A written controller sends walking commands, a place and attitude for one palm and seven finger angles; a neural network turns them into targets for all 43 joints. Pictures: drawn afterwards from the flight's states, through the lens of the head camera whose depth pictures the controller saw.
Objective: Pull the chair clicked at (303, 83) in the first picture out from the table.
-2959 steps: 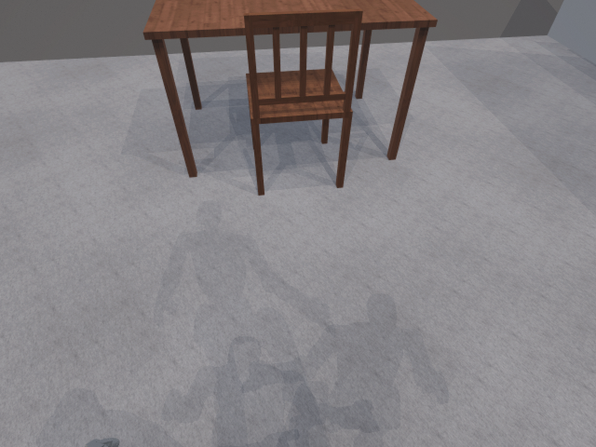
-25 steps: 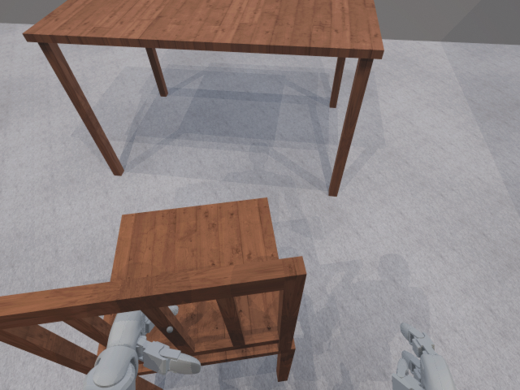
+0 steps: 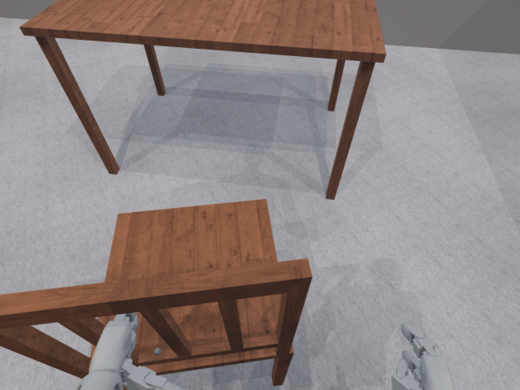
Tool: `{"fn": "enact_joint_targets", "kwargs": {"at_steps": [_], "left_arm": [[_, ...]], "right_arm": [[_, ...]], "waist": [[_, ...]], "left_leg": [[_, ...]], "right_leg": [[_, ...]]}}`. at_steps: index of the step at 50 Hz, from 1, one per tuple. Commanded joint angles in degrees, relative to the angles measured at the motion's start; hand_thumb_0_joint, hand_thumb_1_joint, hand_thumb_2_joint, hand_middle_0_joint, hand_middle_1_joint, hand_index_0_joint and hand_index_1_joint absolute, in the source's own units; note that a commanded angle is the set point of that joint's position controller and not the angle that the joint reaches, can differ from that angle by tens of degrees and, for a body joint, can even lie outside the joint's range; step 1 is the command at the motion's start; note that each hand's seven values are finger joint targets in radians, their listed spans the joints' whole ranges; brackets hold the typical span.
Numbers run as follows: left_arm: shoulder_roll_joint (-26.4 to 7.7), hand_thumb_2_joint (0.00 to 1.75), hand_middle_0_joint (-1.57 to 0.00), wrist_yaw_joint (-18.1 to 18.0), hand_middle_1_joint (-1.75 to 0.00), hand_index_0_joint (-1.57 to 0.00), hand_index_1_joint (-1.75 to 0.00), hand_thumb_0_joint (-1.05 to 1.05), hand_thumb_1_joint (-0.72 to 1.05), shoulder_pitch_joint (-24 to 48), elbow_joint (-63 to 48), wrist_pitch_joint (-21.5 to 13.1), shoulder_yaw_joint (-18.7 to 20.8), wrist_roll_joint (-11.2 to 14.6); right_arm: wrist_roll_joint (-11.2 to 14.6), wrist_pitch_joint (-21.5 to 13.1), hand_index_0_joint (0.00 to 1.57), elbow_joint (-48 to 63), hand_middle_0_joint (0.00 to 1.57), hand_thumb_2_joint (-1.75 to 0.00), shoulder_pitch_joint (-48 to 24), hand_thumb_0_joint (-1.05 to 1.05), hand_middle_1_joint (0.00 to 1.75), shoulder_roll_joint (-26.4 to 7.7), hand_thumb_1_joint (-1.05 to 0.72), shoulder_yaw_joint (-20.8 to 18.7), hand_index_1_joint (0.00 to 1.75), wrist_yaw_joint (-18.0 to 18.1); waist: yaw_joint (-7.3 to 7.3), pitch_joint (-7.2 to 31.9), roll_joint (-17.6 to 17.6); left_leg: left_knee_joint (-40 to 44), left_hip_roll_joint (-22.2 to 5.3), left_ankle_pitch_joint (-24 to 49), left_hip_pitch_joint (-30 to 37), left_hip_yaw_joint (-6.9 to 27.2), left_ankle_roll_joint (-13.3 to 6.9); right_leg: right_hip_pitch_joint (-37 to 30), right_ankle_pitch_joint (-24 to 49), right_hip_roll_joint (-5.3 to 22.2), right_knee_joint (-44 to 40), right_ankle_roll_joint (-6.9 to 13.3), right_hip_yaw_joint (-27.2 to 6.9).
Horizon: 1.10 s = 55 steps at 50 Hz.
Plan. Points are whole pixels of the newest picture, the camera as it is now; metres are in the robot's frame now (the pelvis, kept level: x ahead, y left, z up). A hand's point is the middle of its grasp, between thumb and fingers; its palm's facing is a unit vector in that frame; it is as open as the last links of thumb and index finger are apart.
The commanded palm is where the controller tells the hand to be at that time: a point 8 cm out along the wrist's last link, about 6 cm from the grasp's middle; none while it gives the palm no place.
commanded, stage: draw the fingers out of the gap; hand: left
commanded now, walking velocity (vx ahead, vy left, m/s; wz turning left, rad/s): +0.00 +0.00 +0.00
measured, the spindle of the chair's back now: (170, 331) +0.23 +0.16 -0.07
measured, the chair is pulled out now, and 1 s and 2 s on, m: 0.68 0.68 0.68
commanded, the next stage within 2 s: draw the hand back to the body in 0.58 s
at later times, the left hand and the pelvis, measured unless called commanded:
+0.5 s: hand out of the picture +0.12 +0.15 -0.03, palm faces +0.06 -0.98 -0.17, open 17.5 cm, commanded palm +0.08 +0.21 +0.00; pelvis +0.00 +0.00 -0.01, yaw +1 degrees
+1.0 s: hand out of the picture +0.11 +0.16 +0.04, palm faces +0.06 -1.00 -0.07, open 17.5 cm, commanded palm +0.06 +0.23 +0.06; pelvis -0.03 +0.00 -0.03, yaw +0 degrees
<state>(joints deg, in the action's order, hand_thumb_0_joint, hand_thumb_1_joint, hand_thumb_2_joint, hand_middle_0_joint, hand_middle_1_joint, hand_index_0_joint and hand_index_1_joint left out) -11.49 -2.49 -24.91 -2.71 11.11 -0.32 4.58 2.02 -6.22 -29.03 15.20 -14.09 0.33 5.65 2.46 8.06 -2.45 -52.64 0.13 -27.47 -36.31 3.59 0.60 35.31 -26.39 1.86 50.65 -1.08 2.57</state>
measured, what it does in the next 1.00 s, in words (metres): stands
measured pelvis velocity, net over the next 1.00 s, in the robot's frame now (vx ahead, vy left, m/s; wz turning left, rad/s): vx -0.03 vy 0.00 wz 0.00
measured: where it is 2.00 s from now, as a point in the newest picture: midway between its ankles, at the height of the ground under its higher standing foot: outside the picture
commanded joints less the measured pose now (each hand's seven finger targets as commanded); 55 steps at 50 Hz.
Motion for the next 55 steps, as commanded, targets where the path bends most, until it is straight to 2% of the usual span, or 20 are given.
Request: {"fn": "enact_joint_targets", "kwargs": {"at_steps": [1, 9, 12, 16, 19, 21, 24, 26, 29, 31, 35, 36, 37, 41, 43, 45, 48, 49, 51, 55], "left_arm": [[-5.0, 0.20, 0.00, -0.9, 0.00, 0.00, 0.00, 0.00, -0.55, -4.6, -15.3, -3.5, 2.1, -0.7], [-4.5, 0.20, 0.00, -1.3, 0.00, 0.00, 0.00, 0.00, -0.55, -9.1, -19.4, -4.8, 0.3, -1.8], [-4.7, 0.20, 0.00, -1.0, 0.00, 0.00, 0.00, 0.00, -0.55, -12.5, -21.0, -4.9, 0.3, -1.8], [-4.0, 0.20, 0.00, -0.6, 0.00, 0.00, 0.00, 0.00, -0.55, -17.6, -21.8, -4.4, -0.2, -2.0], [-2.8, 0.20, 0.00, -0.4, 0.00, 0.00, 0.00, 0.00, -0.55, -19.5, -23.7, -4.5, -2.1, -2.3], [-4.4, 0.20, 0.00, -0.5, 0.00, 0.00, 0.00, 0.00, -0.55, -20.4, -24.2, -4.8, -0.3, -2.2], [-3.4, 0.20, 0.00, -0.1, 0.00, 0.00, 0.00, 0.00, -0.55, -25.1, -26.0, -5.7, -1.1, -2.3], [-4.6, 0.20, 0.00, -0.1, 0.00, 0.00, 0.00, 0.00, -0.55, -27.4, -25.8, -6.2, 0.3, -2.5], [-2.6, 0.20, 0.00, 0.6, 0.00, 0.00, 0.00, 0.00, -0.55, -30.1, -27.3, -7.2, -2.4, -2.7], [-3.9, 0.20, 0.00, 0.6, 0.00, 0.00, 0.00, 0.00, -0.55, -31.3, -28.1, -7.7, -1.2, -3.0], [-2.6, 0.20, 0.00, 0.8, 0.00, 0.00, 0.00, 0.00, -0.55, -34.9, -29.9, -8.8, -2.8, -3.2], [-0.1, 0.20, 0.00, 1.8, 0.00, 0.00, 0.00, 0.00, -0.55, -29.6, -35.2, -14.2, -1.2, 3.0], [-3.0, 0.20, 0.00, 2.2, 0.00, 0.00, 0.00, 0.00, -0.55, -30.8, -33.3, -16.9, 1.1, 2.9], [-4.4, 0.20, 0.00, 3.9, 0.00, 0.00, 0.00, 0.00, -0.55, -29.8, -35.1, -24.2, 3.7, 4.7], [-3.0, 0.20, 0.00, 5.5, 0.00, 0.00, 0.00, 0.00, -0.55, -28.4, -33.3, -27.9, 2.8, 5.4], [-3.6, 0.20, 0.00, 7.6, 0.00, 0.00, 0.00, 0.00, -0.55, -27.9, -31.0, -31.6, 4.1, 6.3], [-7.2, 0.20, 0.00, 11.4, 0.00, 0.00, 0.00, 0.00, -0.55, -26.8, -31.4, -36.5, 8.6, 8.7], [-7.9, 0.20, 0.00, 12.4, 0.00, 0.00, 0.00, 0.00, -0.55, -26.8, -31.3, -37.3, 10.0, 9.8], [-9.8, 0.20, 0.00, 13.1, 0.00, 0.00, 0.00, 0.00, -0.55, -27.7, -31.0, -35.9, 13.6, 11.2], [-10.1, 0.20, 0.00, 12.0, 0.00, 0.00, 0.00, 0.00, -0.55, -23.1, -36.7, -34.3, 15.1, 14.4]], "right_arm": [[0.1, -3.5, 0.20, 10.2, 0.20, -0.90, -4.5, 0.00, 0.30, -6.3, -0.90, -2.7, 0.30, 0.8], [0.0, -4.0, 0.20, 10.7, 0.20, -0.90, -4.4, 0.00, 0.30, -5.8, -0.90, -2.7, 0.30, 1.5], [0.1, -3.9, 0.20, 11.1, 0.20, -0.90, -4.7, 0.00, 0.30, -5.4, -0.90, -2.7, 0.30, 1.6], [0.2, -3.4, 0.20, 11.8, 0.20, -0.90, -5.5, 0.00, 0.30, -4.9, -0.90, -3.0, 0.30, 1.7], [0.4, -3.3, 0.20, 12.7, 0.20, -0.90, -5.5, 0.00, 0.30, -4.6, -0.90, -2.9, 0.30, 1.7], [0.2, -3.1, 0.20, 12.6, 0.20, -0.90, -5.5, 0.00, 0.30, -4.6, -0.90, -3.2, 0.30, 2.0], [0.4, -3.0, 0.20, 13.3, 0.20, -0.90, -5.8, 0.00, 0.30, -3.9, -0.90, -3.5, 0.30, 1.9], [0.5, -2.7, 0.20, 13.2, 0.20, -0.90, -5.8, 0.00, 0.30, -3.8, -0.90, -4.0, 0.30, 2.0], [0.7, -2.8, 0.20, 13.9, 0.20, -0.90, -6.2, 0.00, 0.30, -3.4, -0.90, -4.0, 0.30, 1.9], [0.7, -2.7, 0.20, 14.0, 0.20, -0.90, -6.0, 0.00, 0.30, -3.5, -0.90, -4.4, 0.30, 2.2], [0.8, -2.7, 0.20, 14.7, 0.20, -0.90, -6.0, 0.00, 0.30, -3.1, -0.90, -4.5, 0.30, 2.2], [0.8, -4.1, 0.20, 14.1, 0.20, -0.90, -5.5, 0.00, 0.30, -3.3, -0.90, -4.6, 0.30, 2.3], [0.9, -4.7, 0.20, 12.6, 0.20, -0.90, -5.2, 0.00, 0.30, -3.4, -0.90, -4.9, 0.30, 2.4], [1.2, -6.4, 0.20, 11.2, 0.20, -0.90, -4.8, 0.00, 0.30, -2.8, -0.90, -5.1, 0.30, 1.8], [1.4, -6.6, 0.20, 10.3, 0.20, -0.90, -5.9, 0.00, 0.30, -2.7, -0.90, -4.9, 0.30, 0.9], [1.5, -6.6, 0.20, 9.7, 0.20, -0.90, -7.0, 0.00, 0.30, -2.5, -0.90, -5.1, 0.30, 0.1], [1.9, -6.8, 0.20, 9.4, 0.20, -0.90, -8.8, 0.00, 0.30, -2.3, -0.90, -5.4, 0.30, -0.9], [2.1, -6.8, 0.20, 9.5, 0.20, -0.90, -9.1, 0.00, 0.30, -2.2, -0.90, -5.3, 0.30, -1.0], [2.7, -6.5, 0.20, 10.0, 0.20, -0.90, -10.0, 0.00, 0.30, -2.3, -0.90, -5.1, 0.30, -0.9], [3.3, -7.8, 0.20, 9.6, 0.20, -0.90, -9.6, 0.00, 0.30, -2.1, -0.90, -4.2, 0.30, 0.0]], "waist": [[-0.42, 7.4, 0.9], [-0.04, 6.8, 1.4], [-0.66, 7.2, 0.3], [-1.21, 6.8, 0.9], [-0.86, 5.5, 0.9], [-1.16, 5.5, 1.6], [-1.72, 6.3, 1.1], [-2.05, 6.4, 1.7], [-1.80, 4.9, 0.9], [-1.99, 5.4, 1.7], [-2.18, 6.1, 1.0], [-1.26, 4.5, 3.2], [-2.07, 6.5, 2.9], [-2.76, 7.4, -1.8], [-2.31, 5.5, 0.1], [-2.46, 4.3, 2.1], [-3.58, 6.7, 1.0], [-3.79, 7.5, 0.7], [-4.64, 8.7, -1.2], [-3.94, 7.6, -1.6]], "left_leg": [[6.4, -0.5, 19.5, 4.3, -1.0, -1.7], [4.7, -0.2, 15.8, 2.8, -0.2, -1.8], [4.5, -0.1, 15.9, 2.6, -0.3, -1.7], [4.1, 0.0, 15.8, 1.1, -0.3, -1.8], [3.7, -0.1, 14.7, 0.6, -0.3, -1.9], [3.5, 0.0, 14.2, -0.2, -0.1, -1.9], [2.8, 0.1, 14.6, -0.2, -0.5, -1.8], [2.4, 0.0, 14.8, -1.1, -0.6, -1.9], [2.1, 0.1, 13.8, -1.6, -0.6, -1.9], [1.5, 0.0, 13.9, -2.3, -0.5, -2.1], [0.9, 0.3, 13.8, -2.6, -0.6, -2.1], [-0.8, 0.7, 14.2, -3.5, -0.5, -1.8], [-1.3, 0.7, 13.8, -3.1, -0.7, -1.8], [-1.4, 0.6, 15.4, -2.4, -0.6, -1.3], [-1.7, 0.4, 13.4, -3.4, -0.4, -1.1], [-2.3, 0.2, 11.4, -5.8, -0.4, -1.2], [-2.9, 0.1, 10.7, -6.7, -0.7, -1.1], [-2.7, 0.2, 10.6, -6.3, -0.8, -1.1], [-1.2, 0.2, 9.5, -5.1, -0.9, -1.2], [1.4, 0.1, 8.1, -1.6, -0.2, -1.3]], "right_leg": [[-5.3, 17.3, 0.2, -5.7, 1.9, 2.8], [-1.6, 12.5, 0.1, -4.4, 1.7, 3.1], [-1.8, 12.4, 0.1, -3.9, 2.0, 3.1], [-2.2, 12.5, 0.0, -3.7, 2.1, 3.1], [-0.4, 11.3, -0.1, -3.3, 1.9, 3.4], [-0.7, 11.0, -0.3, -3.3, 2.2, 3.3], [-0.4, 11.3, -0.2, -2.7, 2.1, 3.3], [-0.5, 11.8, -0.4, -2.5, 2.3, 3.1], [1.3, 10.4, -0.4, -2.1, 2.2, 3.3], [1.6, 10.4, -0.6, -1.7, 2.3, 3.3], [2.7, 9.7, -0.6, -0.9, 2.3, 3.5], [3.7, 11.4, -1.1, -0.6, 2.3, 4.4], [3.9, 10.8, -1.2, -0.2, 2.3, 4.0], [4.5, 10.0, -1.1, 1.0, 2.6, 3.6], [6.0, 8.2, -1.3, 1.6, 2.3, 3.8], [6.4, 7.2, -1.3, 1.9, 2.2, 3.3], [4.4, 6.7, -1.0, 2.1, 2.4, 1.8], [3.5, 6.7, -1.0, 1.7, 2.4, 1.5], [0.9, 5.2, -0.9, 0.2, 2.6, 1.0], [-0.2, 2.9, -1.2, -3.0, 2.3, 1.3]]}}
